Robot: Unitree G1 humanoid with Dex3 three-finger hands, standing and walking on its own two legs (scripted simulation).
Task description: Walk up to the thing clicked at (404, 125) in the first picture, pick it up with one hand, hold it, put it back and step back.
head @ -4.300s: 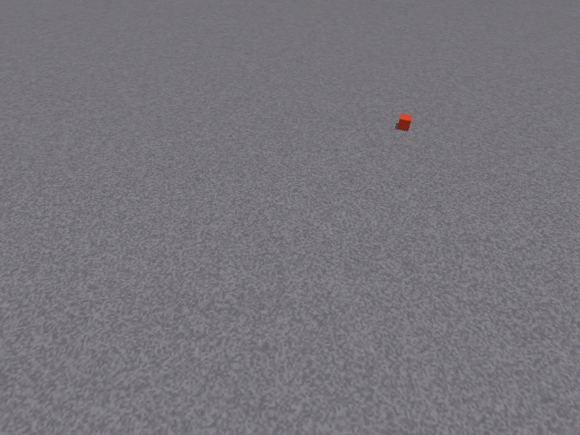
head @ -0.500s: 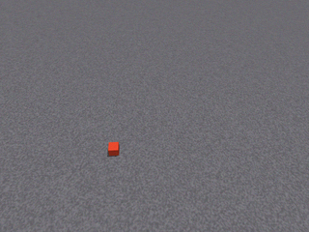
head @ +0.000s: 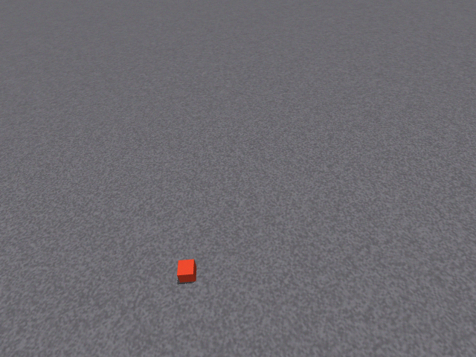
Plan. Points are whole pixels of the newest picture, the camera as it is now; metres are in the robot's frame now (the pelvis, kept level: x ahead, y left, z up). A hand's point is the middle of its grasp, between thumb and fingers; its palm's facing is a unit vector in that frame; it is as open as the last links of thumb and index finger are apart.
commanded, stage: walk up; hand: left
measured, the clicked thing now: (187, 270) +0.65 +0.31 -0.74
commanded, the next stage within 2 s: none
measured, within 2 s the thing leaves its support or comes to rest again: neither
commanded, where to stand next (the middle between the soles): +0.33 +0.06 m, yaw -1 degrees
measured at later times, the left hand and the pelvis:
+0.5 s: hand (95, 330) +0.23 +0.32 -0.14, palm faces -0.08 -0.92 -0.38, open 7.4 cm; pelvis +0.17 +0.04 -0.01, yaw -1 degrees
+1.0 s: hand (114, 284) +0.34 +0.32 -0.17, palm faces -0.04 -0.93 -0.37, open 7.4 cm; pelvis +0.25 +0.06 -0.02, yaw -1 degrees
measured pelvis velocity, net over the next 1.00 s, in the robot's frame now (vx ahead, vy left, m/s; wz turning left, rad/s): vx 0.25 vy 0.06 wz -0.02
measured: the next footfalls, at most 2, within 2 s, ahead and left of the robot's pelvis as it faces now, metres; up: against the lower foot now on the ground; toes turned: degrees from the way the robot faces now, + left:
left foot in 0.16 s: +0.21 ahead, +0.17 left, +0.00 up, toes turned +5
right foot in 0.56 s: +0.32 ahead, -0.09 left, +0.00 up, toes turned -3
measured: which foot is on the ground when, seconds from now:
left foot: up 0.00-0.14, down 0.16-0.56, up 0.58-0.84, down 0.86-1.00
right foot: down 0.00-0.20, up 0.22-0.54, down 0.56-1.00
